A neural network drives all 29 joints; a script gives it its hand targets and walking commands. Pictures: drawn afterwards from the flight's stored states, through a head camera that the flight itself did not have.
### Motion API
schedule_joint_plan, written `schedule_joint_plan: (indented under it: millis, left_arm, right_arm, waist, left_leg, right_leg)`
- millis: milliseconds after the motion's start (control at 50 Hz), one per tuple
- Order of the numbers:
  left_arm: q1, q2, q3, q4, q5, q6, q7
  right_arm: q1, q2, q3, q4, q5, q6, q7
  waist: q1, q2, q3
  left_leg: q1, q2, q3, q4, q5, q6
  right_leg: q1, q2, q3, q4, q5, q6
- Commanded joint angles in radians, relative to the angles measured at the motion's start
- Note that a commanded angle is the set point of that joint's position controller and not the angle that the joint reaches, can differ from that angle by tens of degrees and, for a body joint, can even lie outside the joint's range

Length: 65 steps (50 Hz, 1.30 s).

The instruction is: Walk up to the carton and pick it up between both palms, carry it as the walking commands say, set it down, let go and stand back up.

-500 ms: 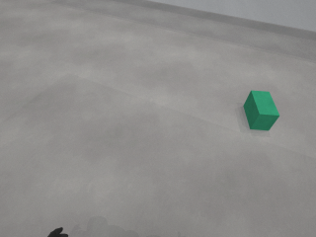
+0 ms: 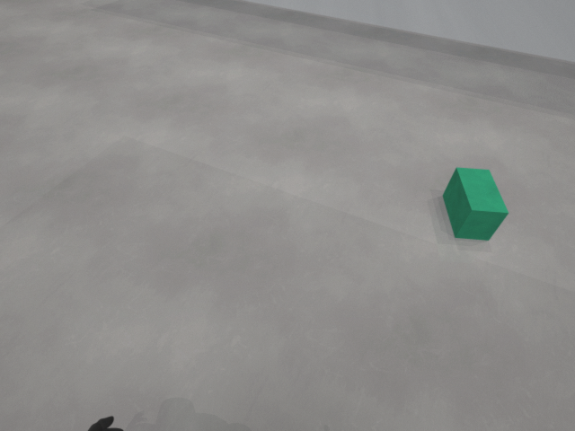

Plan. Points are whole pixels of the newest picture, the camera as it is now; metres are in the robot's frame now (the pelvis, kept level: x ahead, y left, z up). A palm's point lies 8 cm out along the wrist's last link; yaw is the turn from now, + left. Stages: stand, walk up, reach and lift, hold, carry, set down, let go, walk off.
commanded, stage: stand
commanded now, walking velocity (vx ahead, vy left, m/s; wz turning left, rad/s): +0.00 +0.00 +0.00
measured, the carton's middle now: (472, 203) +1.15 -0.85 -0.68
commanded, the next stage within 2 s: walk up in 0.12 s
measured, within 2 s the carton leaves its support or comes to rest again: neither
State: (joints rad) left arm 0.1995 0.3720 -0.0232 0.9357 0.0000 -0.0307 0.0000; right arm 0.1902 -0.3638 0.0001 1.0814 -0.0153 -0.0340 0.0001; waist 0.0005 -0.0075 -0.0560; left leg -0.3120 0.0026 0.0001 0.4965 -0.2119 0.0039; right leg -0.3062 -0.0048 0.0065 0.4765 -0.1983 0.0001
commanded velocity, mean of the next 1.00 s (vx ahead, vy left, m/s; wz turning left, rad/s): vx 0.00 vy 0.00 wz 0.00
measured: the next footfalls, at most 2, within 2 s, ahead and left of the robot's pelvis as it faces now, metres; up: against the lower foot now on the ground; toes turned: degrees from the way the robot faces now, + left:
right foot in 0.60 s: +0.10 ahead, -0.22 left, +0.00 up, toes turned -10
left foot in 0.88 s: +0.19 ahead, +0.00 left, +0.00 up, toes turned -12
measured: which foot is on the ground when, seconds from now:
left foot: down 0.00-0.60, up 0.62-0.86, down 0.88-1.00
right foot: down 0.00-0.34, up 0.36-0.58, down 0.60-0.90, up 0.92-1.00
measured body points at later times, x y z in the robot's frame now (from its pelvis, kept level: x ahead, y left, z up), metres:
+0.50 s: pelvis +0.01 -0.02 +0.00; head +0.00 -0.02 +0.45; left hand +0.12 +0.30 -0.11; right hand +0.07 -0.37 -0.10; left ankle +0.03 +0.11 -0.74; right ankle +0.02 -0.18 -0.70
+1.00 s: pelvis +0.12 -0.09 +0.00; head +0.13 -0.09 +0.45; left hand +0.29 +0.19 -0.12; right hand +0.10 -0.43 -0.10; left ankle +0.15 +0.01 -0.74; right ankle +0.06 -0.22 -0.70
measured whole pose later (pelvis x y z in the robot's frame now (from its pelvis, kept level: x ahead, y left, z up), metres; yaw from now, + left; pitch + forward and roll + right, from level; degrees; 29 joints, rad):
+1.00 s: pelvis +0.12 -0.09 +0.00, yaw -17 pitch +0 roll -1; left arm 0.25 0.41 0.07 0.94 0.00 0.00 -0.10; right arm 0.20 -0.42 -0.02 0.96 -0.03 -0.11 0.01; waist -0.03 -0.01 0.01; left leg -0.24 0.03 0.08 0.52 -0.28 0.02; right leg -0.39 0.02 0.07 0.88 -0.35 0.00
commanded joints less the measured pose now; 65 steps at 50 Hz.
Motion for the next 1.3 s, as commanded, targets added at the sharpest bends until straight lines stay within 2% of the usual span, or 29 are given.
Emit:
schedule_joint_plan:
  millis: [0, 280, 300, 320, 340, 360, 400, 520, 560, 580, 600, 620, 640, 700, 800, 840, 860, 880, 900, 920, 960, 1000, 1080, 1140, 1200, 1220, 1240, 1260, 1280]
  left_arm:
    - [-0.048, 0.187, 0.043, 0.038, 0.006, -0.022, 0.004]
    - [-0.041, 0.187, 0.044, 0.037, 0.008, -0.025, 0.007]
    - [-0.035, 0.275, 0.112, -0.086, 0.045, 0.001, -0.047]
    - [-0.115, 0.252, 0.11, -0.106, 0.043, 0.014, -0.071]
    - [-0.187, 0.227, 0.11, -0.142, 0.05, 0.025, -0.085]
    - [-0.124, 0.245, 0.116, -0.125, 0.059, 0.029, -0.09]
    - [-0.029, 0.258, 0.133, -0.083, 0.046, 0.033, -0.115]
    - [-0.035, 0.223, 0.146, -0.087, 0.024, 0.035, -0.139]
    - [0.091, 0.23, 0.16, -0.022, 0.033, 0.02, -0.122]
    - [0.204, 0.295, 0.189, 0.022, 0.039, 0.01, -0.105]
    - [0.287, 0.38, 0.209, 0.016, 0.036, 0.011, -0.087]
    - [0.167, 0.422, 0.208, -0.023, 0.02, 0.009, -0.085]
    - [0.099, 0.415, 0.204, -0.047, 0.006, 0.007, -0.082]
    - [0.023, 0.335, 0.18, -0.091, 0.007, 0.005, -0.077]
    - [0.101, 0.321, 0.176, -0.09, 0.011, 0.004, -0.077]
    - [0.052, 0.295, 0.164, -0.108, 0.0, 0.01, -0.075]
    - [-0.004, 0.245, 0.146, -0.128, -0.005, 0.01, -0.074]
    - [-0.026, 0.165, 0.123, -0.147, -0.009, 0.006, -0.076]
    - [-0.034, 0.187, 0.115, -0.14, 0.017, 0.007, -0.069]
    - [-0.049, 0.251, 0.127, -0.129, 0.031, 0.01, -0.064]
    - [-0.029, 0.261, 0.139, -0.106, 0.011, 0.0, -0.086]
    - [-0.053, 0.244, 0.14, -0.114, 0.019, -0.003, -0.1]
    - [-0.157, 0.213, 0.134, -0.158, 0.021, -0.001, -0.108]
    - [-0.165, 0.205, 0.13, -0.154, 0.019, 0.0, -0.112]
    - [0.062, 0.236, 0.156, -0.073, 0.012, -0.005, -0.102]
    - [0.221, 0.297, 0.185, -0.024, 0.023, -0.018, -0.082]
    - [0.303, 0.376, 0.207, -0.016, 0.025, -0.018, -0.058]
    - [0.223, 0.42, 0.204, -0.056, 0.0, -0.02, -0.051]
    - [0.183, 0.383, 0.196, -0.056, -0.018, -0.021, -0.053]
  right_arm:
    - [-0.087, -0.192, -0.029, -0.041, 0.002, -0.02, 0.002]
    - [-0.068, -0.202, -0.033, -0.035, 0.001, -0.021, 0.004]
    - [-0.011, -0.346, -0.11, -0.102, -0.025, -0.049, 0.006]
    - [0.063, -0.379, -0.127, -0.083, -0.031, -0.053, -0.001]
    - [0.074, -0.426, -0.146, -0.089, -0.03, -0.058, -0.011]
    - [-0.018, -0.411, -0.144, -0.123, -0.02, -0.066, -0.015]
    - [-0.084, -0.376, -0.128, -0.137, -0.019, -0.071, -0.014]
    - [-0.093, -0.391, -0.138, -0.161, -0.023, -0.064, 0.006]
    - [-0.087, -0.349, -0.119, -0.171, -0.021, -0.043, 0.016]
    - [-0.082, -0.279, -0.095, -0.192, -0.023, -0.034, 0.021]
    - [-0.166, -0.196, -0.063, -0.244, -0.016, -0.028, 0.017]
    - [-0.199, -0.256, -0.072, -0.264, -0.004, -0.023, 0.013]
    - [-0.154, -0.31, -0.082, -0.235, 0.008, -0.033, 0.018]
    - [-0.026, -0.298, -0.091, -0.2, 0.0, -0.052, 0.021]
    - [-0.062, -0.267, -0.089, -0.226, -0.012, -0.071, 0.019]
    - [0.013, -0.25, -0.09, -0.201, -0.009, -0.089, 0.004]
    - [0.098, -0.274, -0.105, -0.171, -0.016, -0.104, -0.005]
    - [0.199, -0.368, -0.138, -0.149, -0.035, -0.108, -0.018]
    - [0.15, -0.436, -0.144, -0.164, -0.03, -0.108, -0.022]
    - [0.084, -0.423, -0.138, -0.184, -0.007, -0.108, -0.019]
    - [0.012, -0.365, -0.119, -0.187, -0.006, -0.103, -0.004]
    - [0.031, -0.352, -0.117, -0.172, -0.006, -0.098, 0.003]
    - [0.101, -0.374, -0.129, -0.155, 0.001, -0.083, 0.004]
    - [0.086, -0.389, -0.126, -0.163, 0.007, -0.071, 0.004]
    - [-0.036, -0.359, -0.111, -0.197, 0.016, -0.057, 0.007]
    - [0.009, -0.288, -0.081, -0.199, 0.012, -0.054, 0.007]
    - [-0.004, -0.173, -0.04, -0.24, 0.006, -0.057, 0.01]
    - [0.004, -0.244, -0.05, -0.236, 0.016, -0.056, 0.002]
    - [-0.037, -0.306, -0.064, -0.223, 0.029, -0.055, 0.005]
  waist:
    - [0.006, 0.01, -0.01]
    - [-0.002, 0.013, -0.024]
    - [-0.039, -0.019, -0.084]
    - [-0.092, 0.036, -0.009]
    - [-0.117, 0.206, 0.068]
    - [-0.055, 0.141, 0.087]
    - [0.008, 0.097, 0.092]
    - [-0.003, 0.179, 0.024]
    - [0.056, 0.03, -0.05]
    - [0.098, -0.139, -0.056]
    - [0.159, -0.309, 0.022]
    - [0.102, -0.233, 0.086]
    - [0.055, -0.111, 0.138]
    - [0.018, -0.169, 0.08]
    - [0.062, -0.136, 0.034]
    - [0.007, -0.118, -0.028]
    - [-0.05, -0.045, -0.074]
    - [-0.101, 0.127, -0.151]
    - [-0.103, 0.142, -0.03]
    - [-0.078, 0.018, 0.068]
    - [-0.034, 0.077, 0.156]
    - [-0.061, 0.158, 0.133]
    - [-0.105, 0.15, 0.093]
    - [-0.101, 0.184, 0.084]
    - [0.05, 0.088, -0.06]
    - [0.124, -0.079, -0.157]
    - [0.135, -0.34, -0.098]
    - [0.095, -0.214, -0.06]
    - [0.077, -0.081, 0.006]
  left_leg:
    - [0.094, 0.12, -0.129, -0.165, 0.002, 0.035]
    - [0.116, 0.116, -0.128, -0.156, 0.051, 0.036]
    - [0.327, 0.144, -0.107, -0.108, -0.269, 0.086]
    - [0.455, 0.23, -0.231, -0.192, -0.522, 0.139]
    - [0.372, 0.437, -0.41, -0.35, -0.622, 0.204]
    - [0.292, 0.501, -0.391, -0.355, -0.492, 0.233]
    - [0.176, 0.419, -0.24, -0.344, -0.409, 0.205]
    - [0.218, 0.31, -0.009, -0.166, -0.288, 0.164]
    - [0.08, 0.227, 0.099, 0.057, -0.347, 0.117]
    - [-0.133, 0.133, 0.163, 0.284, -0.403, 0.07]
    - [-0.397, 0.031, 0.135, 0.531, -0.421, 0.009]
    - [-0.467, 0.054, 0.0, 0.59, -0.356, -0.001]
    - [-0.409, 0.078, -0.03, 0.578, -0.291, 0.002]
    - [-0.212, 0.059, 0.011, 0.378, -0.234, -0.007]
    - [-0.157, 0.004, 0.033, 0.112, -0.298, 0.0]
    - [0.036, 0.001, 0.035, -0.147, -0.134, 0.03]
    - [0.301, 0.065, -0.04, -0.234, 0.031, 0.048]
    - [0.587, 0.284, -0.259, -0.268, -0.183, 0.086]
    - [0.547, 0.472, -0.54, -0.322, -0.379, 0.144]
    - [0.398, 0.501, -0.499, -0.319, -0.425, 0.182]
    - [0.31, 0.367, -0.264, -0.32, -0.304, 0.18]
    - [0.36, 0.296, -0.124, -0.291, -0.088, 0.184]
    - [0.454, 0.315, -0.03, -0.173, 0.266, 0.204]
    - [0.422, 0.311, 0.014, -0.124, 0.279, 0.187]
    - [0.256, 0.234, 0.16, 0.153, 0.426, 0.121]
    - [0.032, 0.164, 0.154, 0.42, 0.267, 0.084]
    - [-0.31, 0.029, 0.115, 0.657, -0.308, 0.041]
    - [-0.415, 0.042, -0.018, 0.701, -0.326, 0.029]
    - [-0.387, 0.066, -0.056, 0.714, -0.257, 0.032]
  right_leg:
    - [0.113, -0.118, 0.114, -0.136, 0.0, -0.047]
    - [0.119, -0.118, 0.105, -0.129, 0.033, -0.05]
    - [-0.142, -0.054, 0.171, -0.005, -0.253, -0.069]
    - [-0.438, -0.025, 0.133, 0.108, -0.385, -0.038]
    - [-0.527, -0.04, 0.073, 0.383, -0.26, -0.004]
    - [-0.509, -0.107, 0.101, 0.482, -0.223, 0.015]
    - [-0.386, -0.135, 0.095, 0.486, -0.169, 0.037]
    - [-0.17, -0.078, -0.053, 0.132, -0.225, 0.002]
    - [0.117, 0.015, -0.096, -0.031, -0.116, -0.012]
    - [0.293, -0.026, 0.064, -0.084, -0.23, -0.057]
    - [0.313, -0.19, 0.45, -0.243, -0.555, -0.128]
    - [0.201, -0.291, 0.675, -0.352, -0.74, -0.207]
    - [0.15, -0.282, 0.68, -0.355, -0.732, -0.219]
    - [0.113, -0.142, 0.406, -0.25, -0.378, -0.167]
    - [0.234, -0.172, 0.431, -0.177, -0.136, -0.227]
    - [0.208, -0.134, 0.351, -0.045, 0.039, -0.19]
    - [0.023, -0.06, 0.253, 0.091, 0.047, -0.13]
    - [-0.241, 0.041, 0.114, 0.287, -0.132, -0.048]
    - [-0.498, 0.082, 0.118, 0.467, -0.301, -0.015]
    - [-0.51, -0.025, 0.161, 0.541, -0.244, -0.009]
    - [-0.455, -0.083, 0.114, 0.494, -0.121, 0.001]
    - [-0.408, -0.072, 0.049, 0.396, -0.103, 0.028]
    - [-0.402, -0.073, -0.031, 0.255, -0.094, 0.015]
    - [-0.327, -0.05, -0.075, 0.169, -0.042, -0.01]
    - [0.151, 0.035, -0.138, -0.024, 0.063, -0.059]
    - [0.466, 0.01, -0.056, -0.034, 0.004, -0.082]
    - [0.571, -0.235, 0.385, -0.091, -0.062, -0.157]
    - [0.481, -0.352, 0.658, -0.208, -0.157, -0.231]
    - [0.4, -0.327, 0.616, -0.218, -0.189, -0.266]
